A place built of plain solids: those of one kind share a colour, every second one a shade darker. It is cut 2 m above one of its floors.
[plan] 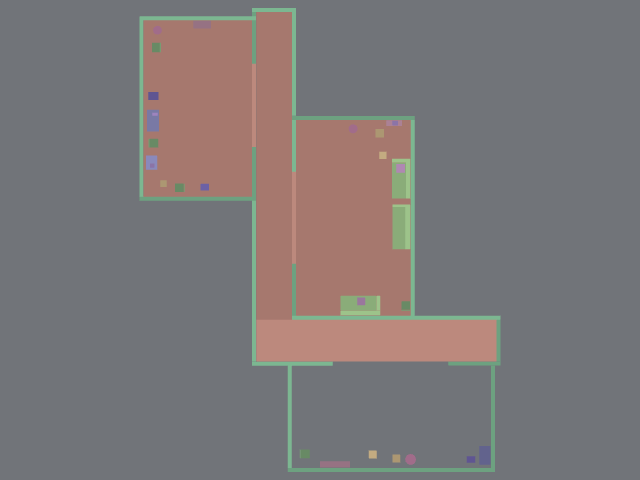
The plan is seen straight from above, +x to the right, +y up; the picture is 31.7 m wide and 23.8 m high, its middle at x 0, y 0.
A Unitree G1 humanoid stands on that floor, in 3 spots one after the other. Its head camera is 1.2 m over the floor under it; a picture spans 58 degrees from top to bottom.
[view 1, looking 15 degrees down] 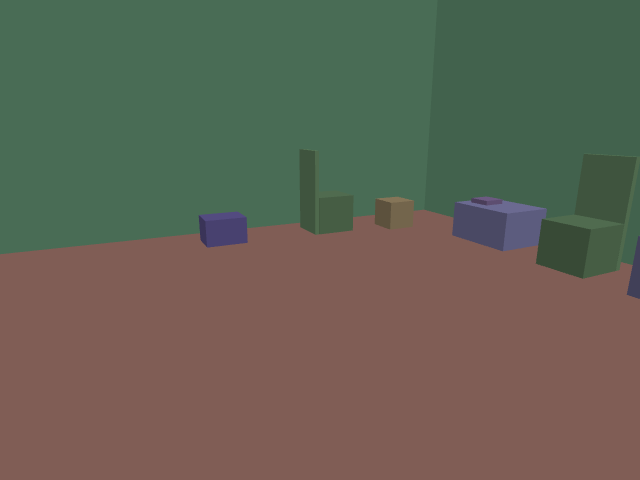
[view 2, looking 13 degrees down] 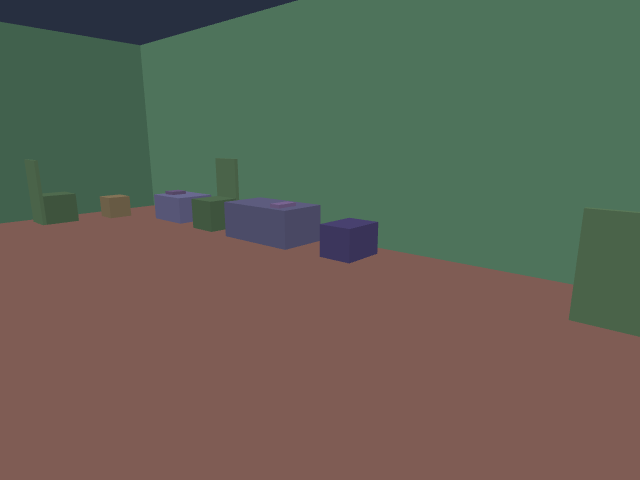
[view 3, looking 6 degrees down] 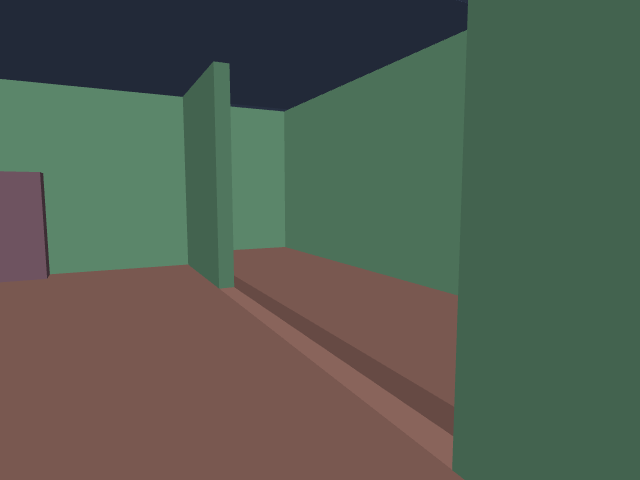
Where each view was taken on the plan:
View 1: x -4.69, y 7.04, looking -116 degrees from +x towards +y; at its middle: floor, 4.64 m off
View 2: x -4.69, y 9.84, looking -139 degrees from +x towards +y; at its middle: toybox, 4.52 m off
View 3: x -4.69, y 3.29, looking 63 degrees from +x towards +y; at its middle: wall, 7.31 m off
